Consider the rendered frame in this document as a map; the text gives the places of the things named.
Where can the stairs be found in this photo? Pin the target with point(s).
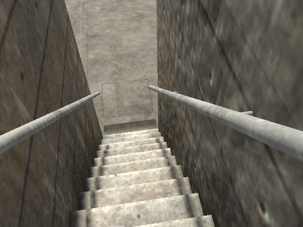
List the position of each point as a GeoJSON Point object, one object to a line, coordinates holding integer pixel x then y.
{"type": "Point", "coordinates": [135, 182]}

